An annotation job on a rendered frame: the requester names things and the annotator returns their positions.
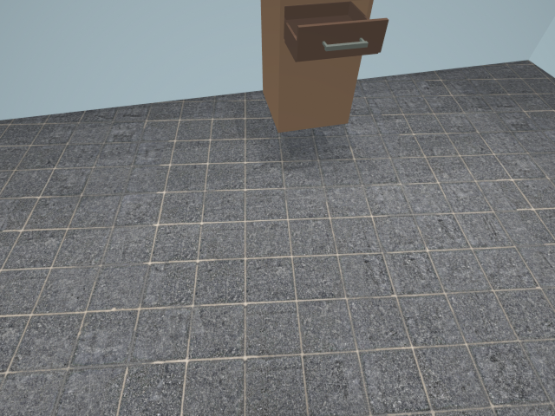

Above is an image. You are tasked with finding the cabinet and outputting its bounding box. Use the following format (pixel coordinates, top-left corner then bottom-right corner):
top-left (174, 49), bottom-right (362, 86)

top-left (261, 0), bottom-right (374, 133)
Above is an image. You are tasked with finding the drawer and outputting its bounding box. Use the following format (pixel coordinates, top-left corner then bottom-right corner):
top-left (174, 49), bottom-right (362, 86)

top-left (284, 1), bottom-right (389, 62)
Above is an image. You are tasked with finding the handle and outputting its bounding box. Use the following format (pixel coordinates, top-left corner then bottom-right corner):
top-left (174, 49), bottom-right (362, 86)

top-left (322, 38), bottom-right (369, 51)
